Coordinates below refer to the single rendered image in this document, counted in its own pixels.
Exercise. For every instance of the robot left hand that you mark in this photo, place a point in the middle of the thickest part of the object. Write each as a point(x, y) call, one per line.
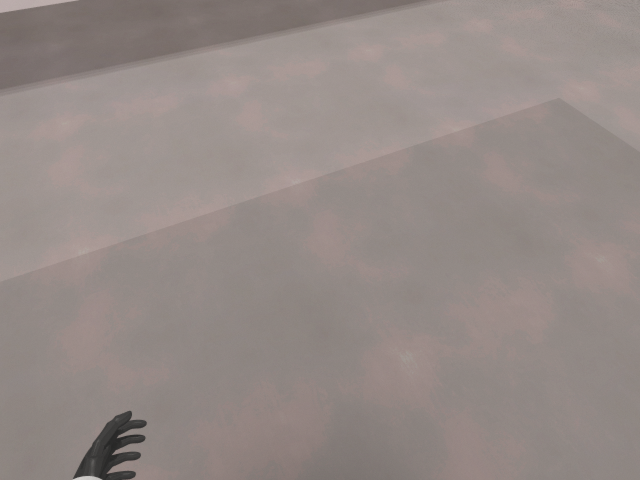
point(99, 459)

